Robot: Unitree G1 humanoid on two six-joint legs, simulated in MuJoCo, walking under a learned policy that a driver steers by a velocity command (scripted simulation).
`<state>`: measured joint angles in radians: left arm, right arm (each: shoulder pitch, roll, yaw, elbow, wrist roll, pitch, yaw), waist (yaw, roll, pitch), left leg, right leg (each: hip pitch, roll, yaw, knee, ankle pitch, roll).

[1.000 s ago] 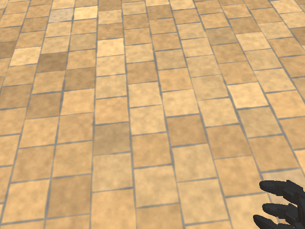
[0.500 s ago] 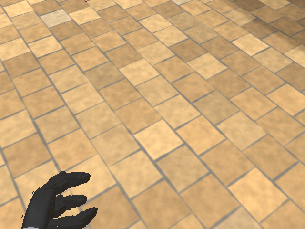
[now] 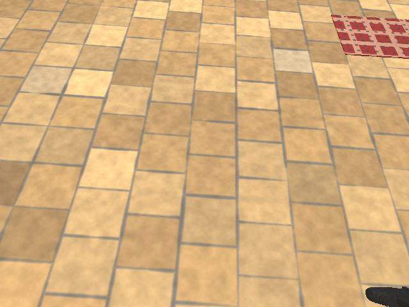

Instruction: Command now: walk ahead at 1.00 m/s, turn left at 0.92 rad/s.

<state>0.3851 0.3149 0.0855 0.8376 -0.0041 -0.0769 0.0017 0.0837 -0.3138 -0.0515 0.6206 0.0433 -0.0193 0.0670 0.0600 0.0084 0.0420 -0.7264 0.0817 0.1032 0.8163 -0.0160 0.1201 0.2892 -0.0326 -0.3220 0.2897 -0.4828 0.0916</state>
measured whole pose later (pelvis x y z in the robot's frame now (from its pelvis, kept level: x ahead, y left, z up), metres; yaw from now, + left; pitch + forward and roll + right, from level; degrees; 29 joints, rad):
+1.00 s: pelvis +0.77 +0.27 -0.01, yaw +58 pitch -1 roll -3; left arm 0.41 0.28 0.05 0.83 0.00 -0.07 0.02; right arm 0.10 -0.31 -0.06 0.57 0.05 -0.03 0.06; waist 0.02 0.02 0.07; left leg -0.56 -0.04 0.11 0.78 -0.24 0.19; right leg 0.11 -0.04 -0.20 0.92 -0.43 0.04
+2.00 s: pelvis +0.95 +1.07 +0.02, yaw +107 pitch +0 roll +0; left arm 0.29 0.28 0.02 0.79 -0.04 -0.12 0.01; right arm 0.26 -0.28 -0.05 0.71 0.00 -0.07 0.05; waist 0.00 -0.03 0.06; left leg -0.34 -0.10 0.04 0.58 -0.23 0.12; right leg -0.32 -0.09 0.07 1.29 -0.33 -0.06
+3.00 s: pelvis +0.76 +1.64 +0.04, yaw +71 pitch +1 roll +0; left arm 0.23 0.36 0.09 0.62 -0.03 0.07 0.02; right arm 0.12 -0.24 -0.03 0.65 -0.03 0.01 -0.06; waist 0.00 -0.05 0.05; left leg -0.32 0.01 0.08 0.41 -0.12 0.03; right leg -0.61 -0.05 0.04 1.17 -0.34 0.12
